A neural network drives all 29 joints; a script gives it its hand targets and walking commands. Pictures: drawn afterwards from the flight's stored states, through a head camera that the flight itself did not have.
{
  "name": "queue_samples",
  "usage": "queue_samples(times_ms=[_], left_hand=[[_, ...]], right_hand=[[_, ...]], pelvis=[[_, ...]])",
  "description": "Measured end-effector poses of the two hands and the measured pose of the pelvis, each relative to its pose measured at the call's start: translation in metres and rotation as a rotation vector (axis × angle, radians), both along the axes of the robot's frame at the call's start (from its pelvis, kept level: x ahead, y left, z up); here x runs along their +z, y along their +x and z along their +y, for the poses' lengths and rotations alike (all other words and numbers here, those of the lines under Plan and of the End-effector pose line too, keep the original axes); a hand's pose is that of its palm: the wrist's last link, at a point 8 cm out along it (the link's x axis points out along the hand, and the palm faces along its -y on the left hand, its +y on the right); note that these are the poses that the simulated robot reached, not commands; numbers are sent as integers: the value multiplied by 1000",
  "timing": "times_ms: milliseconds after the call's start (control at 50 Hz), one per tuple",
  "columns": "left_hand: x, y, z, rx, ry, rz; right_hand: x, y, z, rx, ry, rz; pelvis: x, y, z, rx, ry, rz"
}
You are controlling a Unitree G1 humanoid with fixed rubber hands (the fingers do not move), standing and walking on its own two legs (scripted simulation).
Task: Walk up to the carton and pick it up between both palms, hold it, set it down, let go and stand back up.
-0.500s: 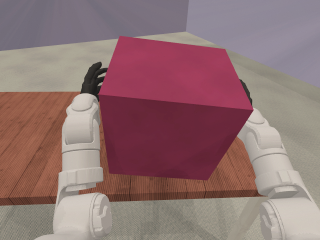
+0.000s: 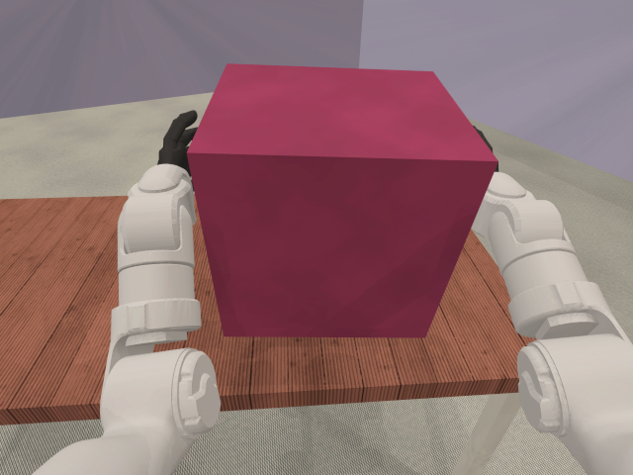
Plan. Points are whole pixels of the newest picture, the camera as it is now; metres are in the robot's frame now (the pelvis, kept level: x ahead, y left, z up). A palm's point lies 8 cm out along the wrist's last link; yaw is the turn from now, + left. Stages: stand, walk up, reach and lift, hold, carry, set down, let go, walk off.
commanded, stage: reach and lift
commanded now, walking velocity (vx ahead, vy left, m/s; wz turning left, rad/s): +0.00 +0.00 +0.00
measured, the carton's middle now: (328, 204) +0.40 +0.00 +0.22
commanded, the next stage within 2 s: hold in 0.56 s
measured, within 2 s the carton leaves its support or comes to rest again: neither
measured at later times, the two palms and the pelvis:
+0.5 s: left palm (177, 163) +0.37 +0.17 +0.29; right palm (491, 161) +0.37 -0.19 +0.29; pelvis +0.01 -0.01 +0.00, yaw -1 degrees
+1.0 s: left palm (172, 146) +0.37 +0.17 +0.31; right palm (497, 136) +0.37 -0.19 +0.32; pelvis +0.01 -0.01 +0.00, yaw +0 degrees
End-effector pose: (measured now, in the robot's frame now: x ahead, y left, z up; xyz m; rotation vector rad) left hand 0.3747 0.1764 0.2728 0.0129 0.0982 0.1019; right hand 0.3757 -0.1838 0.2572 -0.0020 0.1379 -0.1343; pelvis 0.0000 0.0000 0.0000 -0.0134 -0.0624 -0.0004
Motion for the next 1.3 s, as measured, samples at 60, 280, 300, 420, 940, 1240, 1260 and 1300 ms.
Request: queue_samples(times_ms=[60, 280, 300, 420, 940, 1240, 1260, 1300], left_hand=[[1, 3, 3, 4, -8, 10], [-1, 3, 6, 2, -8, 7], [-2, 3, 4, -2, -6, 12], [10, -2, -3, -10, -7, -16], [36, -1, 1, -5, 5, 3], [42, -10, -1, 0, -8, 1], [43, -10, 1, 4, -8, -1], [43, -11, 3, 10, -19, 8]], right_hand=[[4, 5, 2, 5, -1, 7], [17, 7, 5, 6, 0, 4], [17, 6, 3, 3, 0, 10], [27, -2, -4, -3, 3, -19], [60, 2, 0, 9, -32, 4], [59, -6, -1, 15, -40, 4], [60, -6, 0, 18, -38, 3], [61, -5, 2, 20, -30, 12]], pelvis=[[0, 3, -2, 0, 0, 0], [0, 16, -4, 16, -3, -17], [0, 16, -4, 15, -3, -18], [-1, 15, -5, 2, -3, -13], [-1, 6, -14, 0, -6, 38], [-1, 4, -10, -18, -3, 29], [-1, 3, -10, -17, -3, 28], [-1, 2, -11, -15, -3, 27]])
